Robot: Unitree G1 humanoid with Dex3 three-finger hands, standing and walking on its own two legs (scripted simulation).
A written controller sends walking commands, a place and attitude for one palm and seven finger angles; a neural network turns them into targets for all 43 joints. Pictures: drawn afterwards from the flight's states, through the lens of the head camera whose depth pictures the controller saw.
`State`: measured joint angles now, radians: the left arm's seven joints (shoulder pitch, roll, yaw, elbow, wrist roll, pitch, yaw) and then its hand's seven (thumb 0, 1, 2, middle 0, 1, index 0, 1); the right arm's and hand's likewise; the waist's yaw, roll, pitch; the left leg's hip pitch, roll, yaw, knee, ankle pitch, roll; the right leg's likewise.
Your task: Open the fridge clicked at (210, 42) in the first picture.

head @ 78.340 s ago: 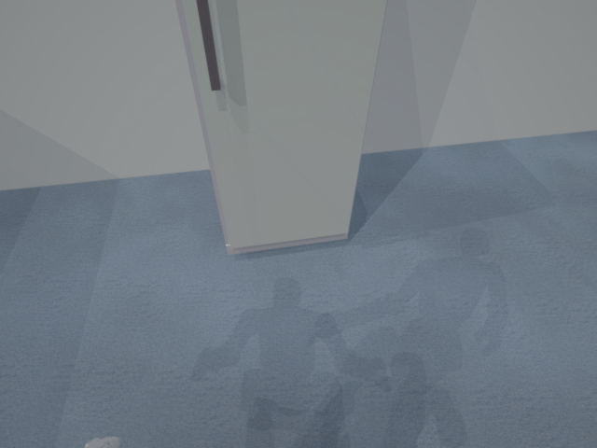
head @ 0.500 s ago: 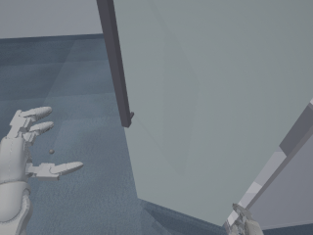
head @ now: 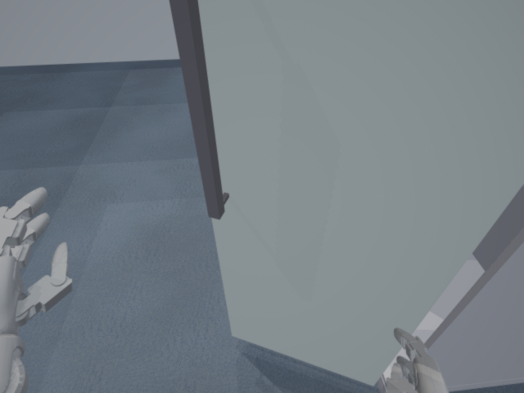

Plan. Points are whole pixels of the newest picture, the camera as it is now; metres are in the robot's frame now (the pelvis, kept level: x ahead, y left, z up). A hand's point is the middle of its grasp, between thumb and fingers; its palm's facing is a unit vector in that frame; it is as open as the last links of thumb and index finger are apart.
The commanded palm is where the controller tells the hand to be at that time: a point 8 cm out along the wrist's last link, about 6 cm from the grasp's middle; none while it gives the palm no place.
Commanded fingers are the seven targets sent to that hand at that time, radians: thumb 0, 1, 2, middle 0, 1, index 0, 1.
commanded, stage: draw the hand back to the body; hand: left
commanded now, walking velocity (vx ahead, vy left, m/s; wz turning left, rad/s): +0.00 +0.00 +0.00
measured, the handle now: (205, 93) +0.44 +0.15 +0.27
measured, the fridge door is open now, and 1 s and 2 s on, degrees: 65 65 65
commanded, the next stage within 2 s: step back with the hand held close in 0.30 s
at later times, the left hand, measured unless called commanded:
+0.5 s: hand (64, 265) +0.19 +0.27 +0.17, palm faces +0.47 -0.79 -0.39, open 7.4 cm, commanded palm +0.14 +0.30 +0.17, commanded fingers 0.00 0.90 0.90 -0.20 -0.30 -0.20 -0.30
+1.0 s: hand (23, 314) +0.14 +0.28 +0.16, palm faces +0.44 -0.78 -0.45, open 7.4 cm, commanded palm +0.08 +0.31 +0.17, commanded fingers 0.00 0.90 0.90 -0.20 -0.30 -0.20 -0.30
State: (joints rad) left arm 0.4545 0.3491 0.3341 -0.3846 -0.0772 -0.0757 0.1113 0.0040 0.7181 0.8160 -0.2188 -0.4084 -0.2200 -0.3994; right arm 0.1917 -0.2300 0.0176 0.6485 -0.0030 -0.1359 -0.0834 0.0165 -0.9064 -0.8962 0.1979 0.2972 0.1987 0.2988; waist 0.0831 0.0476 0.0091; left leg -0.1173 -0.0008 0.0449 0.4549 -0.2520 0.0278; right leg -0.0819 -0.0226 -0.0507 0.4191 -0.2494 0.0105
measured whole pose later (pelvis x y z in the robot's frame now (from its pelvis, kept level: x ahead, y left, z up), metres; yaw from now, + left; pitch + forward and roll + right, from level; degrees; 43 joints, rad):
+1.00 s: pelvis -0.07 +0.02 -0.01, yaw -1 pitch -1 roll -1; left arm 0.50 0.40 0.43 -0.48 -0.03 -0.19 0.13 0.01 0.89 0.90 -0.21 -0.31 -0.22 -0.30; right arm 0.20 -0.22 0.01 0.53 0.00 -0.04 -0.09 0.01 -0.91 -0.90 0.20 0.30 0.20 0.30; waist 0.03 0.01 0.03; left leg -0.36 0.00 0.07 0.59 -0.22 0.06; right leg -0.33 -0.03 -0.03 0.55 -0.20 0.03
